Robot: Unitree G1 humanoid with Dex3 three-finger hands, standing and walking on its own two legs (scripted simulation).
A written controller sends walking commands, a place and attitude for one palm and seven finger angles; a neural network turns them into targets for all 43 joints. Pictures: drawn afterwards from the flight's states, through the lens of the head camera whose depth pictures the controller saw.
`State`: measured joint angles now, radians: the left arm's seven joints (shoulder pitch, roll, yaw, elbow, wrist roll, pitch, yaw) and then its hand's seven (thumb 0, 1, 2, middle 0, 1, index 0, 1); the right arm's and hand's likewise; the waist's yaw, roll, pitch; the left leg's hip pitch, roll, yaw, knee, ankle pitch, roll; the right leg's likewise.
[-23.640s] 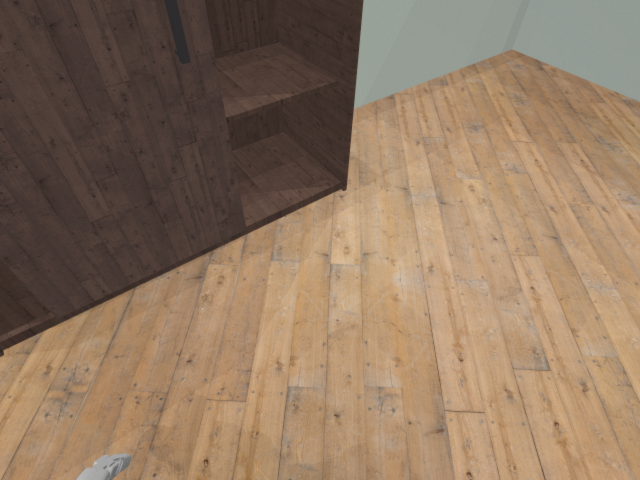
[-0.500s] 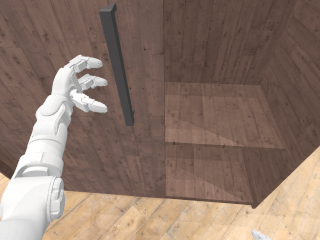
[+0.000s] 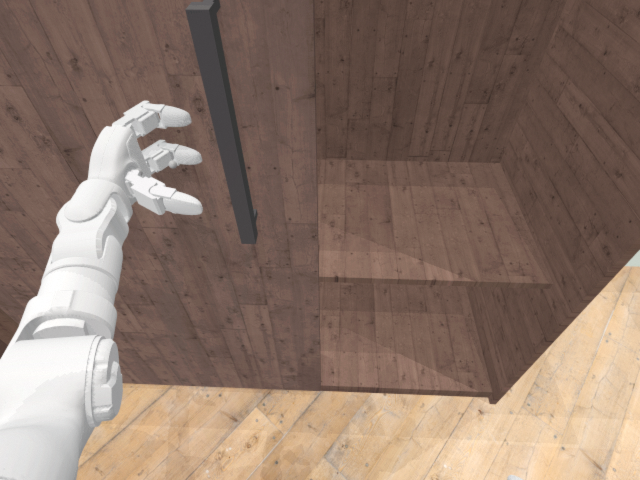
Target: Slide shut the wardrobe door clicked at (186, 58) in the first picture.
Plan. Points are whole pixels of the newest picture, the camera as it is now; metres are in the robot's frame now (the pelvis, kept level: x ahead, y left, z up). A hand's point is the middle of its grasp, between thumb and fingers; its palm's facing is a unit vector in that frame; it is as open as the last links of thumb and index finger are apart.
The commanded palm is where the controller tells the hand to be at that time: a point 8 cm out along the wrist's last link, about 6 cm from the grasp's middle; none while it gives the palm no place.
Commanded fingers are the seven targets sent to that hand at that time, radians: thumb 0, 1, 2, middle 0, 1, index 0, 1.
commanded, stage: move the hooked fingers beside the handle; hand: left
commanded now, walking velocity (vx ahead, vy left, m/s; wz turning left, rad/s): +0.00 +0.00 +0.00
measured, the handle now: (234, 142) +0.47 +0.12 +0.20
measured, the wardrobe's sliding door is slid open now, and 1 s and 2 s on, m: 0.52 0.52 0.52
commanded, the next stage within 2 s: feel for the door with the fingertips in 1.44 s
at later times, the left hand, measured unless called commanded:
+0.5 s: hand (174, 165) +0.44 +0.19 +0.19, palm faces -0.04 -1.00 -0.04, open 13.3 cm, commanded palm +0.47 +0.25 +0.18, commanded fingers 0.00 -0.50 0.30 -0.30 -1.20 -0.30 -1.20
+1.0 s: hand (174, 165) +0.44 +0.19 +0.19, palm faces -0.05 -1.00 -0.03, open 13.4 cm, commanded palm +0.47 +0.25 +0.17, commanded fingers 0.00 -0.50 0.30 -0.30 -1.20 -0.30 -1.20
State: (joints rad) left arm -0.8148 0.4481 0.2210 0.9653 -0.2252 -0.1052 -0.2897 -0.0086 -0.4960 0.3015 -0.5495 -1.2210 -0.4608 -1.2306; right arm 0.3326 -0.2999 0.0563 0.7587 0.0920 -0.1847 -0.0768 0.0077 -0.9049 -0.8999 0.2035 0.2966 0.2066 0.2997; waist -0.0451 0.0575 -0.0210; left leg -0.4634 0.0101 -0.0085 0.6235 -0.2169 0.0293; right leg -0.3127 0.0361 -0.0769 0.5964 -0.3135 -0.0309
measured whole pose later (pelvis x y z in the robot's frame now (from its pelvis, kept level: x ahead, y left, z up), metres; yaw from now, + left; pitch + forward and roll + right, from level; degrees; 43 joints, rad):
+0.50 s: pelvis -0.02 +0.00 +0.00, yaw +0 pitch +3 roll -2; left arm -0.87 0.46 0.21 0.99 -0.22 -0.10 -0.26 -0.01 -0.50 0.30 -0.51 -1.22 -0.42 -1.22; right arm 0.34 -0.29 0.06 0.75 0.09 -0.19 -0.08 0.01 -0.90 -0.90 0.20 0.30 0.21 0.30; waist -0.05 0.05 -0.03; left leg -0.54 0.00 -0.01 0.66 -0.26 0.03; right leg -0.40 0.03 -0.07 0.64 -0.31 -0.02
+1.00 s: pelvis -0.02 +0.00 -0.01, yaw +1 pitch +5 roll -2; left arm -0.92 0.48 0.22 1.03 -0.21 -0.08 -0.28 -0.01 -0.50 0.30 -0.48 -1.22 -0.40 -1.22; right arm 0.37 -0.30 0.06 0.76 0.09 -0.20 -0.08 0.01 -0.91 -0.90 0.20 0.30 0.21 0.30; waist -0.07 0.05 -0.05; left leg -0.62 0.02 -0.01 0.73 -0.28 0.03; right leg -0.47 0.06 -0.05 0.71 -0.34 -0.02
